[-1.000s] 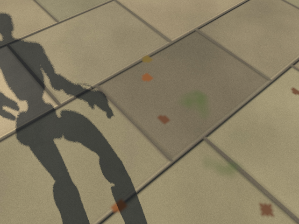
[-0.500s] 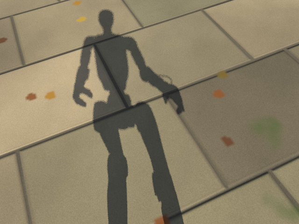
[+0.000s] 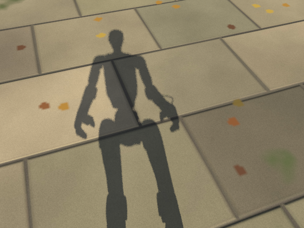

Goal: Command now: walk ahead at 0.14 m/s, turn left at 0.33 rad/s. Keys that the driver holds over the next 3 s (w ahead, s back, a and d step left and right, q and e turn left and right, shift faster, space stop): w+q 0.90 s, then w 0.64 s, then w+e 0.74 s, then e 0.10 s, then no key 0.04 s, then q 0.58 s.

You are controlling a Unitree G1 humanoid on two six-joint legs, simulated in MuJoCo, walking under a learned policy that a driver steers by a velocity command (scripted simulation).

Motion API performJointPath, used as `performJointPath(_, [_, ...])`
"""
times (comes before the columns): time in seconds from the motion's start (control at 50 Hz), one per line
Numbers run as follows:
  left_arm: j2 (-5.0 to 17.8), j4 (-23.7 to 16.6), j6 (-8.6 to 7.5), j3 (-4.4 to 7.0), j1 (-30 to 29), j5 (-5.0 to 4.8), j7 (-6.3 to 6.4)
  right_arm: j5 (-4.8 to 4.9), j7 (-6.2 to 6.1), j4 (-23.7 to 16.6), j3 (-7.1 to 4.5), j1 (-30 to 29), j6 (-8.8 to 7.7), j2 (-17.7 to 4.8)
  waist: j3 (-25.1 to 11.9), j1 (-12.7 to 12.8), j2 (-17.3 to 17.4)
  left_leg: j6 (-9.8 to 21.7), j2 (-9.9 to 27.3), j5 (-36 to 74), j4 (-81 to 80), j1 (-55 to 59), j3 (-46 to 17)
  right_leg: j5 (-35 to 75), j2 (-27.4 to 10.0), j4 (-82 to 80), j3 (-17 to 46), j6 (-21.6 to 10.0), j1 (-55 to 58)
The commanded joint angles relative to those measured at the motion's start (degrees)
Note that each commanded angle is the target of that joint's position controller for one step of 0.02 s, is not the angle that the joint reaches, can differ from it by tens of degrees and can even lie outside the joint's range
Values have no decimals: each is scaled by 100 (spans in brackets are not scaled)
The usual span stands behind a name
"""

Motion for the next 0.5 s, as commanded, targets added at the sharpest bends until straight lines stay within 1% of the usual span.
performJointPath(0.02, [429, -554, -170, 149, -419, -90, -17, 91, -60, -330, -397, 249, -40, -1226, 107, -243, 981, 1140, 1230, -1659, -1531, 32, -2247, -934, 422, 695, -178, -149, -961])
performJointPath(0.04, [429, -608, -256, 160, -460, -142, -65, 100, -67, -314, -402, 313, -81, -1214, 246, -237, 1086, 1251, 1365, -1944, -1632, 10, -2588, -1116, 350, 859, 47, -296, -1169])
performJointPath(0.06, [467, -613, -356, 182, -370, -189, -118, 118, -74, -324, -401, 265, -125, -1175, 287, -150, 1134, 1279, 1426, -1903, -1606, 10, -2746, -1166, 267, 809, 226, -436, -1193])
performJointPath(0.08, [497, -550, -451, 201, -154, -228, -175, 155, -73, -370, -386, 79, -140, -1105, 239, 24, 1094, 1188, 1345, -1742, -1495, -82, -2677, -979, 222, 339, 285, -551, -869])
performJointPath(0.1, [514, -389, -531, 227, 262, -229, -215, 190, -72, -475, -366, -286, -116, -1035, 112, 322, 942, 956, 1078, -1497, -1256, -495, -2361, -295, 207, -474, 222, -638, 10])
performJointPath(0.12, [727, -189, -566, 306, 780, -148, -211, 164, -77, -627, -312, -605, -110, -814, -142, 569, 558, 620, 668, -1248, -616, -1248, -1809, 11, -88, -777, 512, -676, 1159])
performJointPath(0.14, [1166, -34, -573, 427, 1380, -39, -188, 136, -86, -850, -204, -829, -145, -387, -252, 723, -649, 133, -134, -1194, 1070, -2408, -637, -1149, -995, -1413, 1873, -966, 2113])
performJointPath(0.16, [1431, -17, -591, 487, 1539, -10, -238, 147, -106, -1014, -284, -733, -210, -726, -51, 661, -1361, -11, -261, -1827, 2245, -3320, -537, -1339, -2050, -1921, 3610, -1607, 2190])
performJointPath(0.18, [1023, -150, -598, 365, 1171, -44, -210, 157, -79, -832, -388, -340, -261, -1000, 205, 402, -776, -22, 111, -1452, 2964, -3569, -828, -1360, -2087, -1881, 3368, -1666, 2038])
performJointPath(0.2, [777, -252, -590, 302, 923, -87, -169, 190, -25, -654, -413, -98, -276, -992, 349, 262, -607, -16, 224, -909, 3208, -3648, -793, -1252, -1790, -1890, 2794, -1437, 1996])
performJointPath(0.22, [751, -289, -570, 291, 752, -97, -138, 202, 6, -583, -417, -27, -285, -913, 409, 182, -566, -20, 334, -439, 3293, -3764, -703, -924, -1623, -1963, 2308, -1258, 1998])
performJointPath(0.24, [677, -282, -547, 260, 721, -85, -110, 197, 45, -585, -418, -147, -305, -868, 487, 220, -567, -34, 476, -28, 3309, -3813, -635, -204, -1492, -2009, 1792, -1136, 1958])
performJointPath(0.26, [605, -283, -536, 233, 759, -35, -89, 190, 93, -569, -411, -181, -323, -805, 415, 256, -572, -59, 523, 289, 3343, -3615, -479, 464, -1278, -2035, 1264, -1045, 1821])
performJointPath(0.28, [585, -272, -538, 229, 816, -9, -84, 184, 133, -583, -392, -193, -330, -720, 345, 274, -558, -101, 529, 514, 3367, -3530, -327, 1003, -1168, -2040, 896, -1034, 1753])
performJointPath(0.32, [622, -236, -525, 235, 910, -13, -78, 169, 182, -702, -354, -368, -321, -608, 331, 328, -450, -204, 580, 797, 3113, -3531, -135, 1684, -1098, -2082, 387, -1097, 1679])
performJointPath(0.36, [706, -206, -488, 243, 908, -18, -69, 167, 222, -856, -298, -630, -335, -505, 425, 369, -389, -253, 630, 1146, 2479, -3453, 39, 1955, -1061, -2162, 19, -1116, 1565])
performJointPath(0.4, [786, -164, -459, 245, 916, -35, -61, 164, 301, -972, -234, -948, -367, -400, 539, 448, -417, -222, 653, 1566, 1713, -3129, 319, 2048, -1004, -2225, -359, -1072, 1380])
performJointPath(0.42, [839, -114, -451, 253, 999, -59, -55, 157, 347, -1035, -203, -1140, -380, -350, 606, 508, -401, -184, 640, 1652, 1431, -3006, 474, 2125, -1052, -2254, -474, -1077, 1356])
performJointPath(0.46, [933, -13, -423, 270, 1132, -120, -59, 172, 433, -1115, -185, -1346, -395, -346, 680, 513, -353, -46, 580, 1591, 997, -2805, 684, 2504, -1166, -2197, -660, -1073, 1503])
performJointPath(0.48, [985, 21, -403, 280, 1149, -150, -62, 180, 467, -1146, -199, -1384, -398, -388, 649, 454, -363, 60, 514, 1501, 816, -2654, 769, 3023, -1213, -2067, -766, -1045, 1631])
performJointPath(0.5, [1062, 35, -382, 297, 1126, -169, -56, 177, 488, -1166, -238, -1347, -394, -476, 522, 334, -428, 191, 374, 1368, 693, -2386, 882, 3999, -1249, -1817, -880, -1001, 1767])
